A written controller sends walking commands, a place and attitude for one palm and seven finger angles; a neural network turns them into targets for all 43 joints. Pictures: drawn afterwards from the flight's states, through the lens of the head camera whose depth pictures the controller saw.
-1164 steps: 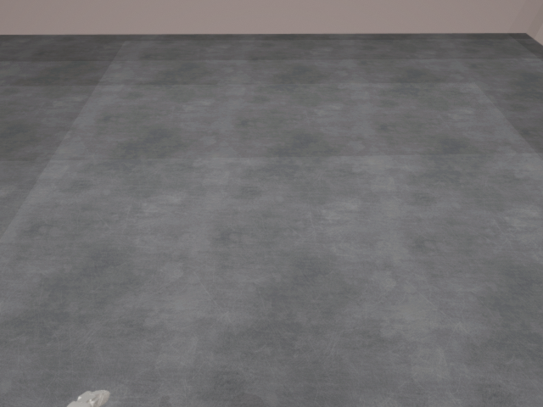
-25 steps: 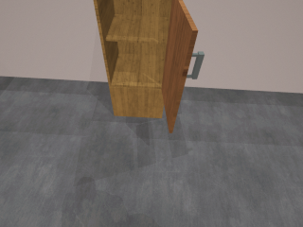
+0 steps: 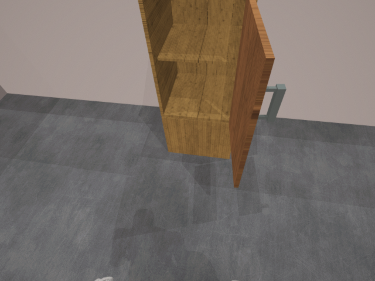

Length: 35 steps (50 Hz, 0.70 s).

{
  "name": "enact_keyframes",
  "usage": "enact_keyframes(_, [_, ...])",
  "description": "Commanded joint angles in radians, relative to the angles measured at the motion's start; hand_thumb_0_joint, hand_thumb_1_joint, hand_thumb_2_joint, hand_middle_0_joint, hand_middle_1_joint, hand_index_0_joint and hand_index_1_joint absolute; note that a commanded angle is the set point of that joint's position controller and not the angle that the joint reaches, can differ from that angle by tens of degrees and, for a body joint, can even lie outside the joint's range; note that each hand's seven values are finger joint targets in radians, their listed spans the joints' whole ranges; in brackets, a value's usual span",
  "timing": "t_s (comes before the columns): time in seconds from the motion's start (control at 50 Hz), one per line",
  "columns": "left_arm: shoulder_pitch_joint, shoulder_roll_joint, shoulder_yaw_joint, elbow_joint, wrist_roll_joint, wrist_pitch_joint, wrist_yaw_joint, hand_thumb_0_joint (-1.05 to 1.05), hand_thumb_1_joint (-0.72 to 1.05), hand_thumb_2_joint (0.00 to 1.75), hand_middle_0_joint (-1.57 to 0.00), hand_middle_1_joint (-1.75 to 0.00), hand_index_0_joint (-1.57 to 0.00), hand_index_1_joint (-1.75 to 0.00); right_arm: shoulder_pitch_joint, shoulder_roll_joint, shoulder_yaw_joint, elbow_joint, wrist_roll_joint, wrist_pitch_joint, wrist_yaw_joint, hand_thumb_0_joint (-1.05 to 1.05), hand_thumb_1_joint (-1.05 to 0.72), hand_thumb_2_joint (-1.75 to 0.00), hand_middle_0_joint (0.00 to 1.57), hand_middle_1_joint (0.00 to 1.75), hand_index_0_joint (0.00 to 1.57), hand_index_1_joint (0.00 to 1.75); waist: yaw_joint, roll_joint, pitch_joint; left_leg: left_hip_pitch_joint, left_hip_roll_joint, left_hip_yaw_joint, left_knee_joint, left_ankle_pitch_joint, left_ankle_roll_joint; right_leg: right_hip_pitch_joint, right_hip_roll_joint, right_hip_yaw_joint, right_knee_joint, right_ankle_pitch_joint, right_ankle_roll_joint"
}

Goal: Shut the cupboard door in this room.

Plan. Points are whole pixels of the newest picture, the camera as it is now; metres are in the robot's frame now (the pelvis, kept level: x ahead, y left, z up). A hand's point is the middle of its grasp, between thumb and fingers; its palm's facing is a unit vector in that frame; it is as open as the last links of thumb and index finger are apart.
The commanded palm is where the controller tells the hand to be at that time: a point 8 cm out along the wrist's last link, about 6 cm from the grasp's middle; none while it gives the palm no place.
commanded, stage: stand and wait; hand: left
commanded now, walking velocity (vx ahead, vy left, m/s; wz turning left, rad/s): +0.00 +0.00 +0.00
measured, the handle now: (267, 103) +0.55 -0.20 +0.03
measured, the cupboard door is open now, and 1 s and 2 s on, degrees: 97 97 97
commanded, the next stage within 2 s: turn or walk to find it in 0.14 s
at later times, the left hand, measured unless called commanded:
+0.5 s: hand out of the picture +0.01 +0.21 -0.16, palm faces +0.16 -0.96 -0.25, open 7.4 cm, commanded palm none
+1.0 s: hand out of the picture -0.02 +0.17 -0.15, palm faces +0.32 -0.91 -0.26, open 7.4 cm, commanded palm none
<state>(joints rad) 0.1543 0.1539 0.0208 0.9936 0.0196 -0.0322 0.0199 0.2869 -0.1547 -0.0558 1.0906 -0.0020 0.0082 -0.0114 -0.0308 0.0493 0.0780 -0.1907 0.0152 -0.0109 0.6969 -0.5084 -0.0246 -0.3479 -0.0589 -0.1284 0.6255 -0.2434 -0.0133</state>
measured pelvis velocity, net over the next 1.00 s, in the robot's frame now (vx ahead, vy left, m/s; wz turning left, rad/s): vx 0.00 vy -0.03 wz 0.33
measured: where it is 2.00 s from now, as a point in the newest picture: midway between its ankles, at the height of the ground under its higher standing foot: outside the picture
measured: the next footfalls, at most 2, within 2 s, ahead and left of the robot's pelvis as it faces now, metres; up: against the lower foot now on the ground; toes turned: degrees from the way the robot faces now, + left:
left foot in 0.32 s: +0.04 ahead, +0.13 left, +0.00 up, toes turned +6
right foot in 0.64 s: +0.07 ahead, -0.13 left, +0.00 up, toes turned +4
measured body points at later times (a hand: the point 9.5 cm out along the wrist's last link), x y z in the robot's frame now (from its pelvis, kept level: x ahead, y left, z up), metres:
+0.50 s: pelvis +0.02 +0.00 +0.02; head +0.05 +0.01 +0.46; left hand +0.00 +0.26 -0.14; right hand +0.12 -0.22 -0.14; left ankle +0.00 +0.13 -0.72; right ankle +0.00 -0.12 -0.68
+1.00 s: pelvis +0.00 -0.03 +0.01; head +0.05 -0.03 +0.46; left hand -0.03 +0.22 -0.13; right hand +0.15 -0.25 -0.14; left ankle -0.07 +0.10 -0.69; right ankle +0.03 -0.13 -0.72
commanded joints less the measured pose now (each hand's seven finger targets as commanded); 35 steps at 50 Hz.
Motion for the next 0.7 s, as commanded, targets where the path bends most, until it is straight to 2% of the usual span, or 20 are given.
enact_keyframes(0.0, [0.117, 0.187, 0.043, 0.008, -0.001, -0.005, 0.019, 0.00, 0.90, 0.90, -0.20, -0.30, -0.20, -0.30, 0.023, -0.069, -0.014, -0.048, 0.000, 0.004, -0.014, 0.00, -0.90, -0.90, 0.20, 0.30, 0.20, 0.30, 0.044, -0.231, -0.055, -0.175, 0.039, -0.037, 0.303, -0.070, 0.002, 0.160, -0.339, 0.352, -0.305, 0.473, -0.175])
enact_keyframes(0.02, [0.100, 0.175, 0.038, 0.004, 0.001, -0.003, 0.019, 0.00, 0.90, 0.90, -0.20, -0.30, -0.20, -0.30, 0.006, -0.057, -0.009, -0.040, 0.000, 0.005, -0.011, 0.00, -0.90, -0.90, 0.20, 0.30, 0.20, 0.30, 0.042, -0.179, -0.050, -0.164, 0.040, -0.025, 0.293, -0.027, 0.000, 0.144, -0.299, 0.283, -0.289, 0.488, -0.160])
enact_keyframes(0.06, [0.100, 0.164, 0.031, 0.014, 0.002, -0.005, 0.015, 0.00, 0.90, 0.90, -0.20, -0.30, -0.20, -0.30, -0.008, -0.050, -0.001, -0.036, -0.001, 0.008, -0.006, 0.00, -0.90, -0.90, 0.20, 0.30, 0.20, 0.30, 0.038, -0.189, -0.077, -0.133, 0.033, 0.000, 0.219, 0.019, -0.007, 0.152, -0.249, 0.215, -0.285, 0.507, -0.135])
enact_keyframes(0.18, [0.130, 0.203, 0.044, 0.046, 0.004, 0.003, 0.014, 0.00, 0.90, 0.90, -0.20, -0.30, -0.20, -0.30, -0.078, -0.072, 0.010, -0.056, 0.001, 0.003, -0.001, 0.00, -0.90, -0.90, 0.20, 0.30, 0.20, 0.30, 0.059, -0.205, -0.117, -0.105, 0.021, 0.045, -0.018, 0.087, -0.017, 0.241, -0.239, 0.192, -0.274, 0.478, -0.142])
enact_keyframes(0.22, [0.127, 0.214, 0.049, 0.051, 0.001, 0.010, 0.014, 0.00, 0.90, 0.90, -0.20, -0.30, -0.20, -0.30, -0.083, -0.079, 0.011, -0.059, 0.000, 0.001, -0.001, 0.00, -0.90, -0.90, 0.20, 0.30, 0.20, 0.30, 0.052, -0.197, -0.115, -0.059, 0.019, 0.058, -0.109, 0.153, -0.018, 0.226, -0.240, 0.166, -0.250, 0.425, -0.119])
enact_keyframes(0.26, [0.118, 0.212, 0.050, 0.050, -0.006, 0.019, 0.014, 0.00, 0.90, 0.90, -0.20, -0.30, -0.20, -0.30, -0.072, -0.100, 0.008, -0.055, -0.002, -0.003, 0.001, 0.00, -0.90, -0.90, 0.20, 0.30, 0.20, 0.30, 0.033, -0.169, -0.107, 0.044, 0.030, 0.063, -0.250, 0.278, -0.009, 0.151, -0.228, 0.138, -0.215, 0.310, -0.067])
enact_keyframes(0.28, [0.117, 0.195, 0.048, 0.041, -0.010, 0.025, 0.012, 0.00, 0.90, 0.90, -0.20, -0.30, -0.20, -0.30, -0.069, -0.130, 0.003, -0.056, -0.005, -0.007, 0.003, 0.00, -0.90, -0.90, 0.20, 0.30, 0.20, 0.30, 0.026, -0.085, -0.109, 0.104, 0.077, 0.004, -0.297, 0.360, 0.011, 0.077, -0.185, 0.100, -0.171, 0.188, -0.026])
enact_keyframes(0.3, [0.122, 0.166, 0.045, 0.027, -0.010, 0.032, 0.006, 0.00, 0.90, 0.90, -0.20, -0.30, -0.20, -0.30, -0.079, -0.184, -0.009, -0.071, -0.012, -0.008, 0.003, 0.00, -0.90, -0.90, 0.20, 0.30, 0.20, 0.30, 0.032, 0.066, -0.090, 0.107, 0.195, -0.131, -0.328, 0.439, 0.059, 0.007, -0.108, 0.026, -0.090, 0.039, 0.025])
enact_keyframes(0.32, [0.097, 0.139, 0.035, 0.009, -0.010, 0.039, 0.005, 0.00, 0.90, 0.90, -0.20, -0.30, -0.20, -0.30, -0.090, -0.223, -0.017, -0.085, -0.016, -0.005, 0.002, 0.00, -0.90, -0.90, 0.20, 0.30, 0.20, 0.30, 0.021, 0.215, -0.050, 0.031, 0.296, -0.272, -0.427, 0.461, 0.140, -0.020, -0.041, -0.030, 0.033, -0.131, 0.068])
enact_keyframes(0.34, [0.056, 0.143, 0.033, 0.001, -0.006, 0.048, 0.007, 0.00, 0.90, 0.90, -0.20, -0.30, -0.20, -0.30, -0.101, -0.221, -0.019, -0.088, -0.016, -0.002, -0.004, 0.00, -0.90, -0.90, 0.20, 0.30, 0.20, 0.30, 0.007, 0.237, -0.007, -0.024, 0.314, -0.302, -0.484, 0.479, 0.190, -0.035, -0.030, 0.016, 0.175, -0.280, 0.066])
enact_keyframes(0.4, [0.077, 0.146, 0.038, 0.003, -0.005, 0.049, 0.000, 0.00, 0.90, 0.90, -0.20, -0.30, -0.20, -0.30, -0.124, -0.212, -0.018, -0.093, -0.016, -0.008, -0.014, 0.00, -0.90, -0.90, 0.20, 0.30, 0.20, 0.30, 0.036, 0.125, -0.036, 0.064, 0.268, -0.236, -0.393, 0.687, 0.203, -0.112, -0.032, 0.077, 0.293, -0.265, 0.067])
enact_keyframes(0.44, [0.076, 0.133, 0.036, -0.007, -0.010, 0.043, -0.001, 0.00, 0.90, 0.90, -0.20, -0.30, -0.20, -0.30, -0.105, -0.226, -0.027, -0.095, -0.016, -0.008, -0.015, 0.00, -0.90, -0.90, 0.20, 0.30, 0.20, 0.30, 0.027, 0.108, -0.094, 0.142, 0.244, -0.199, -0.348, 0.805, 0.199, -0.122, -0.019, 0.077, 0.264, -0.258, 0.079])
enact_keyframes(0.5, [0.060, 0.134, 0.036, -0.026, -0.013, 0.040, 0.000, 0.00, 0.90, 0.90, -0.20, -0.30, -0.20, -0.30, -0.089, -0.232, -0.039, -0.103, -0.018, -0.003, -0.011, 0.00, -0.90, -0.90, 0.20, 0.30, 0.20, 0.30, 0.014, 0.102, -0.106, 0.122, 0.219, -0.203, -0.321, 0.842, 0.185, -0.063, 0.000, 0.068, 0.155, -0.244, 0.080])
enact_keyframes(0.56, [0.135, 0.137, 0.039, -0.017, -0.016, 0.033, 0.003, 0.00, 0.90, 0.90, -0.20, -0.30, -0.20, -0.30, -0.124, -0.233, -0.044, -0.124, -0.015, 0.004, -0.006, 0.00, -0.90, -0.90, 0.20, 0.30, 0.20, 0.30, 0.049, 0.121, -0.125, 0.049, 0.181, -0.202, -0.274, 0.774, 0.149, 0.082, 0.017, 0.048, -0.069, -0.099, 0.080])
enact_keyframes(0.58, [0.168, 0.151, 0.041, -0.011, -0.013, 0.026, 0.005, 0.00, 0.90, 0.90, -0.20, -0.30, -0.20, -0.30, -0.131, -0.225, -0.044, -0.132, -0.010, 0.005, -0.003, 0.00, -0.90, -0.90, 0.20, 0.30, 0.20, 0.30, 0.065, 0.082, -0.139, -0.001, 0.147, -0.189, -0.228, 0.688, 0.113, 0.173, 0.008, 0.044, -0.202, 0.019, 0.079])
enact_keyframes(0.6, [0.186, 0.205, 0.051, -0.012, -0.006, 0.017, 0.010, 0.00, 0.90, 0.90, -0.20, -0.30, -0.20, -0.30, -0.121, -0.191, -0.041, -0.141, -0.002, 0.004, 0.003, 0.00, -0.90, -0.90, 0.20, 0.30, 0.20, 0.30, 0.072, -0.031, -0.153, -0.137, 0.087, -0.144, -0.150, 0.519, 0.058, 0.318, -0.088, 0.128, -0.282, 0.127, 0.056])
enact_keyframes(0.62, [0.197, 0.296, 0.072, -0.017, 0.007, 0.013, 0.017, 0.00, 0.90, 0.90, -0.20, -0.30, -0.20, -0.30, -0.127, -0.128, -0.029, -0.169, -0.001, 0.002, 0.011, 0.00, -0.90, -0.90, 0.20, 0.30, 0.20, 0.30, 0.080, -0.294, -0.124, -0.313, -0.033, -0.002, 0.017, 0.190, -0.004, 0.383, -0.318, 0.339, -0.306, 0.279, -0.033])
enact_keyframes(0.64, [0.204, 0.306, 0.073, -0.031, 0.001, 0.014, 0.014, 0.00, 0.90, 0.90, -0.20, -0.30, -0.20, -0.30, -0.162, -0.164, -0.039, -0.180, -0.007, 0.018, 0.009, 0.00, -0.90, -0.90, 0.20, 0.30, 0.20, 0.30, 0.104, -0.308, -0.097, -0.307, -0.037, -0.026, 0.220, -0.072, -0.010, 0.251, -0.423, 0.385, -0.330, 0.344, -0.129])
enact_keyframes(0.66, [0.167, 0.286, 0.074, -0.045, 0.001, 0.017, 0.017, 0.00, 0.90, 0.90, -0.20, -0.30, -0.20, -0.30, -0.172, -0.162, -0.045, -0.174, -0.011, 0.034, 0.010, 0.00, -0.90, -0.90, 0.20, 0.30, 0.20, 0.30, 0.091, -0.307, -0.047, -0.310, -0.011, -0.069, 0.370, -0.065, -0.005, 0.138, -0.407, 0.387, -0.353, 0.229, -0.157])
enact_keyframes(0.68, [0.113, 0.257, 0.067, -0.062, 0.000, 0.020, 0.017, 0.00, 0.90, 0.90, -0.20, -0.30, -0.20, -0.30, -0.163, -0.159, -0.046, -0.161, -0.011, 0.040, 0.015, 0.00, -0.90, -0.90, 0.20, 0.30, 0.20, 0.30, 0.063, -0.235, 0.002, -0.330, 0.003, -0.066, 0.462, -0.003, -0.006, 0.098, -0.364, 0.333, -0.353, 0.192, -0.151])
